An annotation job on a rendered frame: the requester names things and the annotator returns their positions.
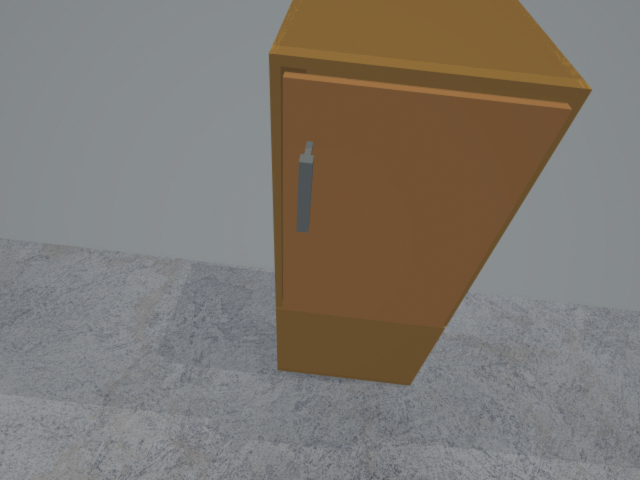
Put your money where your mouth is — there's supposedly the cupboard door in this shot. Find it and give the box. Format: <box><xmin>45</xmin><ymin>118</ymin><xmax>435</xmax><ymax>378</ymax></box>
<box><xmin>283</xmin><ymin>72</ymin><xmax>572</xmax><ymax>328</ymax></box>

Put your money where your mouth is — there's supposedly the handle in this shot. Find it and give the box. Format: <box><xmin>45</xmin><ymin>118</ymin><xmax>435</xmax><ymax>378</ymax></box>
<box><xmin>296</xmin><ymin>141</ymin><xmax>314</xmax><ymax>233</ymax></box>

